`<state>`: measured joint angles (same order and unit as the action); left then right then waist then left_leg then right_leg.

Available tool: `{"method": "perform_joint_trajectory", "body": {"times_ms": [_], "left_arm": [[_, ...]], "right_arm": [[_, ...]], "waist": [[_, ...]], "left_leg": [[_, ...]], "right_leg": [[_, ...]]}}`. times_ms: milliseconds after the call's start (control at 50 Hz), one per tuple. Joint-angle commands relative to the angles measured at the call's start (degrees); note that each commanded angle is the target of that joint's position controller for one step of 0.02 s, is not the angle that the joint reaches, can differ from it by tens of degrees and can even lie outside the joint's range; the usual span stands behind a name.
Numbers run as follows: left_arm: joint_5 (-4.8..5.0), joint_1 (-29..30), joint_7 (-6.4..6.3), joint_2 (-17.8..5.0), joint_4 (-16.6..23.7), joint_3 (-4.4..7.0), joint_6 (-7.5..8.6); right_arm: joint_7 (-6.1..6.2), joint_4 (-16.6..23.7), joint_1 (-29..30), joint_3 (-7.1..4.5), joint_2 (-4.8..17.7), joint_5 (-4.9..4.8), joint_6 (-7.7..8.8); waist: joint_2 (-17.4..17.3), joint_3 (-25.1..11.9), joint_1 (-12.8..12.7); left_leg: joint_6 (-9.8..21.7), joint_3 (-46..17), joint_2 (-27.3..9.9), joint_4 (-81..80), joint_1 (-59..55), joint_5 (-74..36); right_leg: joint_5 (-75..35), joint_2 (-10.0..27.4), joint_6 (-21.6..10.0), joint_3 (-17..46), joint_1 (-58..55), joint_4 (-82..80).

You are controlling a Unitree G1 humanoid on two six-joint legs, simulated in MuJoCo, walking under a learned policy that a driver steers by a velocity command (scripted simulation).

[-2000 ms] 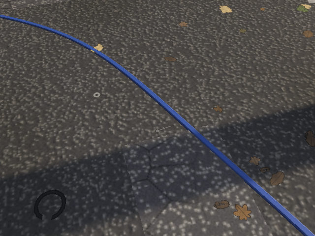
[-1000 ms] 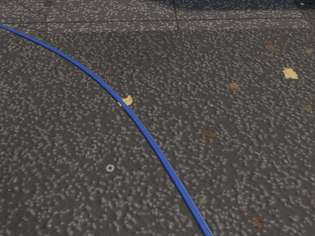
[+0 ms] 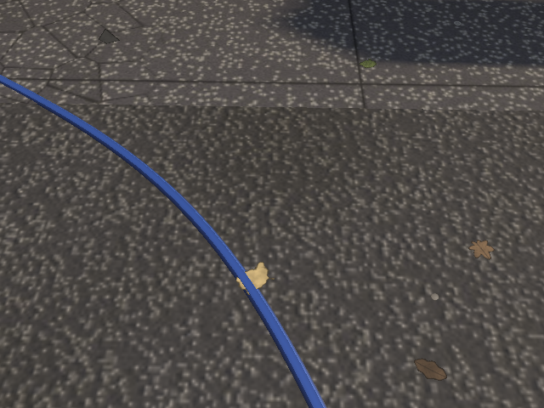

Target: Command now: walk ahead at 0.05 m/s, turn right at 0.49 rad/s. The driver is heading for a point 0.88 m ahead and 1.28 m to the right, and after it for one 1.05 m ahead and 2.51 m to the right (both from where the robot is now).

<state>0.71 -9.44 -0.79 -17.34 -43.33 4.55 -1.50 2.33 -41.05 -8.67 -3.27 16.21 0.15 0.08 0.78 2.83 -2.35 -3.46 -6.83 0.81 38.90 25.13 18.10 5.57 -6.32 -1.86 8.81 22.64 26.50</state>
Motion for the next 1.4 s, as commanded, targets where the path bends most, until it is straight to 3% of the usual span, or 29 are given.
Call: {"method": "perform_joint_trajectory", "body": {"times_ms": [20, 40, 60, 80, 120, 160, 300, 440, 460, 480, 500, 520, 560, 600, 700, 880, 900, 920, 940, 960, 980, 1040, 1160, 1260, 1300, 1320, 1340, 1360, 1400], "left_arm": [[0.53, 3.6, -0.69, -8.6, 5.1, 2.07, -0.32], [0.64, 2.2, -0.82, -7.4, 5.0, 1.67, -0.53], [0.38, 0.8, -0.69, -4.3, 5.7, 0.82, -0.46], [0.53, 1.1, -0.53, -4.9, 7.2, 1.19, 0.23], [0.31, -3.0, -0.31, -10.1, 4.4, 3.19, 0.35], [0.19, -4.6, -0.90, -8.2, 3.0, 3.00, -1.06], [0.67, 2.7, 0.58, -4.0, 8.7, 0.97, -1.40], [0.55, -1.4, 2.18, -5.1, 9.3, 1.85, -2.22], [0.37, -3.7, 1.82, -6.2, 8.6, 2.46, -2.19], [0.46, -5.9, 1.00, -11.5, 8.8, 3.95, -2.00], [-0.84, -5.4, 0.69, -17.0, 10.5, 4.66, -1.40], [-2.33, -7.2, 1.18, -14.0, 10.3, 3.95, -0.03], [-1.09, -1.2, 0.68, -11.0, 10.0, 2.98, 1.18], [0.13, 2.2, -0.12, -9.1, 10.6, 1.99, 0.71], [-0.04, 0.9, -1.13, -9.8, 10.3, 2.18, 0.02], [0.82, 3.6, -0.36, -10.7, 11.2, 2.53, -1.01], [1.19, 4.0, -0.60, -10.0, 11.4, 2.30, -1.14], [0.75, 2.0, -0.74, -7.7, 11.4, 1.66, -1.04], [0.66, -0.6, -0.64, -5.6, 12.3, 1.20, -0.64], [0.06, -0.9, -0.78, -10.2, 11.5, 2.67, -0.15], [0.34, -2.1, -0.67, -12.9, 10.4, 3.86, -0.24], [0.70, -3.0, -0.73, -9.2, 8.6, 3.44, -1.85], [0.56, 2.5, 0.46, -5.1, 12.2, 1.51, -1.61], [0.66, 0.0, 1.60, -6.1, 12.5, 1.87, -2.09], [0.57, -4.1, 1.80, -6.2, 11.2, 2.43, -2.23], [0.57, -7.1, 1.29, -7.9, 10.4, 3.22, -2.15], [0.79, -10.7, 0.31, -14.6, 10.7, 4.82, -1.69], [-0.68, -12.0, 0.95, -16.8, 11.5, 4.81, 0.15], [-0.44, -10.1, 1.38, -10.9, 10.3, 2.87, 2.60]], "right_arm": [[-0.51, 2.3, -5.3, -1.83, 5.2, -0.32, 1.61], [-0.51, 2.3, -6.4, -2.43, 6.9, -0.11, 1.88], [-0.08, 2.9, -7.1, -3.48, 11.7, 1.34, 1.65], [-0.25, 3.1, -4.9, -4.03, 13.7, 3.30, 1.13], [0.10, 5.5, 0.5, -2.39, 7.8, 2.50, 1.45], [0.27, 5.8, 2.6, -1.91, 6.5, 0.76, 1.40], [0.80, 4.6, -1.7, -3.11, 9.3, 0.80, -0.24], [-0.58, 3.8, 0.5, -4.20, 11.1, -1.73, -0.23], [-0.74, 2.6, -2.0, -3.85, 9.4, -1.85, 0.02], [-1.02, 2.6, -3.7, -3.12, 6.6, 0.00, 0.21], [-0.80, 6.4, -0.3, -1.94, 4.2, 2.34, 0.37], [-0.35, 7.0, 4.1, -2.78, 7.1, 1.26, 0.53], [0.15, 5.6, 3.2, -3.54, 8.3, 0.03, 0.09], [0.58, 4.9, 1.8, -3.88, 8.7, 0.79, -0.19], [-0.10, 5.0, 2.1, -2.77, 5.6, 0.21, 0.29], [-1.99, 5.5, 0.1, -3.20, 6.4, -0.67, 2.04], [-1.99, 4.9, -1.6, -3.47, 6.7, -0.48, 2.28], [-1.67, 5.0, -3.0, -4.19, 9.8, 0.30, 2.21], [-1.40, 5.3, -1.1, -5.08, 14.7, 1.50, 1.56], [-1.55, 6.0, -1.2, -4.56, 11.9, 2.48, 1.68], [-1.34, 6.8, 0.8, -3.53, 9.1, 2.06, 1.78], [-0.46, 7.3, 4.3, -2.52, 6.5, 0.24, 1.23], [0.11, 6.1, 0.5, -3.65, 9.7, 0.68, -0.24], [-1.04, 5.6, 1.6, -4.39, 11.8, -0.89, -0.45], [-1.13, 5.0, 2.1, -4.17, 10.8, -2.08, -0.31], [-1.39, 3.5, -1.5, -3.65, 8.5, -1.69, -0.13], [-1.85, 5.3, -1.4, -2.06, 3.8, 1.32, -0.07], [-1.41, 8.5, 4.3, -2.18, 5.0, 1.01, 0.55], [-1.78, 8.9, 7.9, -3.58, 9.4, -1.37, 1.69]], "waist": [[8.0, -8.9, 3.7], [6.6, -8.9, 4.0], [-3.5, -9.5, 3.0], [-17.7, -7.0, 1.7], [-9.6, -6.6, 0.2], [-7.5, -5.3, 0.3], [-10.9, -6.9, 4.8], [-11.1, -7.3, 1.8], [-8.3, -7.8, 1.2], [3.8, -8.9, 1.9], [17.7, -8.2, 1.8], [11.2, -12.1, -2.7], [6.5, -7.7, 1.0], [6.4, -7.2, 2.6], [6.5, -8.3, 2.1], [8.8, -7.6, 3.0], [8.0, -7.8, 4.2], [2.8, -9.8, 3.4], [-13.9, -7.9, -0.3], [-14.8, -7.8, 1.7], [-10.4, -6.9, 0.9], [-8.4, -3.9, 0.8], [-11.0, -6.5, 4.7], [-11.8, -7.2, 3.6], [-10.1, -7.4, 0.9], [-4.7, -8.3, 0.6], [13.5, -8.5, 1.0], [15.2, -9.5, -1.9], [8.8, -3.5, -1.8]], "left_leg": [[1.2, 2.9, 1.6, -11.5, -10.6, -6.0], [2.8, 1.0, -1.8, -16.4, -15.4, -7.8], [8.0, -10.1, -13.9, -20.3, -20.2, -7.3], [16.1, -22.3, -22.4, -24.0, -16.1, -14.8], [16.0, -15.2, -20.3, -21.4, -14.5, -20.4], [13.3, -7.5, -16.1, -19.6, -16.3, -22.9], [15.9, 0.7, -16.9, -19.1, -22.2, -28.2], [12.4, 5.8, -18.2, -12.8, -18.0, -27.1], [8.9, 8.7, -16.3, -8.2, -14.1, -21.9], [3.1, 14.4, -11.3, 4.9, -2.3, -6.4], [-1.5, 13.6, -2.6, 18.6, 14.3, 21.1], [-1.4, 4.8, -2.2, 27.9, 14.5, 22.3], [-0.4, 2.8, -3.7, 28.6, 15.4, 12.3], [-1.1, 2.8, -3.1, 27.2, 12.4, 6.2], [-2.0, 2.9, -0.8, 14.4, 8.0, 0.9], [0.6, 2.3, 1.9, -10.6, -6.8, -2.0], [1.5, 2.5, 0.9, -17.3, -11.8, -8.7], [4.4, -3.4, -7.1, -19.0, -19.0, -13.8], [12.5, -16.6, -18.2, -20.3, -22.0, -25.6], [19.6, -22.7, -24.6, -21.3, -19.5, -28.5], [19.4, -18.1, -23.1, -20.9, -17.6, -26.8], [14.8, -5.6, -15.3, -20.3, -16.6, -21.5], [16.5, 0.8, -16.6, -19.9, -22.4, -25.4], [15.2, 3.9, -18.6, -17.5, -19.7, -26.5], [11.3, 7.2, -17.2, -12.0, -16.2, -22.2], [7.3, 11.0, -14.7, -5.8, -9.7, -11.1], [1.2, 16.8, -7.4, 13.1, 7.5, 14.7], [0.5, 7.6, -1.1, 24.0, 18.2, 21.0], [3.5, 2.7, -4.4, 25.5, 21.9, 10.5]], "right_leg": [[8.1, 11.7, -7.3, 16.8, -3.6, -6.5], [10.9, 9.6, -5.0, 15.6, -1.0, -3.5], [19.6, 5.0, -1.6, 9.1, 5.9, 6.9], [28.6, -1.9, 1.2, -1.7, 12.5, 20.3], [24.9, 2.2, 3.8, -0.7, 12.2, 36.4], [19.8, 3.3, 6.1, -1.9, 14.5, 42.4], [17.0, 7.5, 8.5, -7.7, 10.6, 27.4], [7.8, 5.7, 2.3, -13.8, -5.9, 2.7], [1.1, 5.0, 0.3, -12.2, -12.6, -3.3], [-16.2, 14.0, -3.5, 1.3, -23.1, -5.6], [-33.1, 28.2, -15.6, 20.6, -26.1, -4.3], [-28.7, 29.0, -20.4, 20.7, -23.4, -5.8], [-18.7, 21.6, -13.8, 11.5, -19.6, -6.0], [-19.4, 18.7, -11.5, 8.8, -15.9, -6.0], [-12.8, 16.3, -11.1, 9.5, -15.5, -5.4], [-8.5, 14.0, -9.1, 20.4, -11.8, -1.4], [-5.5, 12.2, -7.0, 19.8, -9.9, 0.4], [4.9, 9.1, -3.9, 16.5, -4.8, 6.1], [24.3, -0.6, 0.1, 4.5, 6.6, 16.8], [32.9, 0.3, 3.1, 1.2, 9.9, 31.2], [29.4, 2.6, 4.3, 1.1, 10.2, 38.9], [20.3, 4.2, 7.2, -1.5, 12.3, 44.1], [19.2, 7.8, 8.2, -7.3, 8.7, 27.7], [15.6, 7.4, 5.2, -11.7, -1.2, 13.4], [6.6, 5.5, 2.0, -13.3, -9.5, 1.4], [1.6, 5.9, -0.2, -9.9, -17.8, -3.1], [-8.9, 20.7, -6.3, 11.4, -28.0, -5.5], [5.6, 28.0, -17.9, 27.2, -24.9, -9.4], [31.2, 24.0, -14.6, 23.7, -21.3, -15.0]]}}
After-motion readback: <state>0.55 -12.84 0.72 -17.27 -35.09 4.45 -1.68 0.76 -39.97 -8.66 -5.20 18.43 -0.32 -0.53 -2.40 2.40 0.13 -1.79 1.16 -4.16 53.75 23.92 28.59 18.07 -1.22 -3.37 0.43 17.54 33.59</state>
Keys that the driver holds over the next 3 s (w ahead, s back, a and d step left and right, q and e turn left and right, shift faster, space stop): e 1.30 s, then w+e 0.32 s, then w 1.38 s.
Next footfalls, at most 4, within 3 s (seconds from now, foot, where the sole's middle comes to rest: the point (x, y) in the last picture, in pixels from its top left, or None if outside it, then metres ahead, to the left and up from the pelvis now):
0.04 left None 0.10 0.14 -0.77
0.48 right None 0.02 -0.12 -0.77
0.92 left None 0.14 0.08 -0.77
1.32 right None -0.05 -0.11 -0.77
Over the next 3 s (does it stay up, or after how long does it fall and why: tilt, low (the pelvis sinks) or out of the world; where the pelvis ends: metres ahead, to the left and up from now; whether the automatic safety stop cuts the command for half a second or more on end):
stays up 0.44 -0.69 0.01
